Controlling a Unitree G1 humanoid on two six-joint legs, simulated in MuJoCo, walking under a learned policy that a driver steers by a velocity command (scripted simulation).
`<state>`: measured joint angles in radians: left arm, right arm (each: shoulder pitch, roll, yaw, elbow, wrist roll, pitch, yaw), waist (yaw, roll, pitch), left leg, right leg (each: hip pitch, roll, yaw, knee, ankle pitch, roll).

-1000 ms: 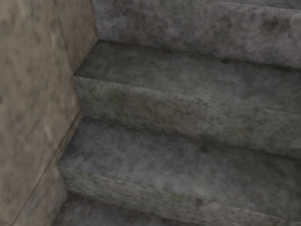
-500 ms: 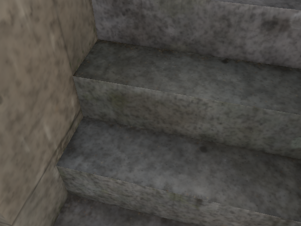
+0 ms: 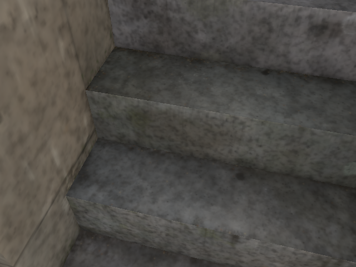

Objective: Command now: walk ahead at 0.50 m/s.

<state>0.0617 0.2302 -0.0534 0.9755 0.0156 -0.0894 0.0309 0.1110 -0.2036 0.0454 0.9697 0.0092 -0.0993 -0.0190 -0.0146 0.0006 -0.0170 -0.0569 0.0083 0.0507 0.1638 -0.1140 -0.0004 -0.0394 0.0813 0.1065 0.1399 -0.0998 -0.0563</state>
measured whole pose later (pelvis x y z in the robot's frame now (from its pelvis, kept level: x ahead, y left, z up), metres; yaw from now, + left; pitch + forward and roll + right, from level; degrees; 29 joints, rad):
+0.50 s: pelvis +0.00 +0.00 +0.00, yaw +0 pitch +0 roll +0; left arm 0.07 0.23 -0.05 0.99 0.01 -0.09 0.04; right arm 0.12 -0.21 0.04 0.98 0.01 -0.09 -0.02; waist -0.02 0.00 -0.01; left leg -0.06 0.01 0.05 0.19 -0.13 0.00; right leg -0.05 0.08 0.11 0.17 -0.12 -0.05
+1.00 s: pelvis -0.01 +0.00 +0.00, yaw +0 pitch +0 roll +0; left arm 0.16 0.25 -0.01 1.07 0.03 -0.03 0.01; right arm 0.22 -0.22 0.00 1.03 -0.04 -0.04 -0.01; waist -0.03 0.00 0.01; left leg -0.13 0.01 0.04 0.30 -0.16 0.01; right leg -0.11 0.08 0.10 0.27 -0.15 -0.05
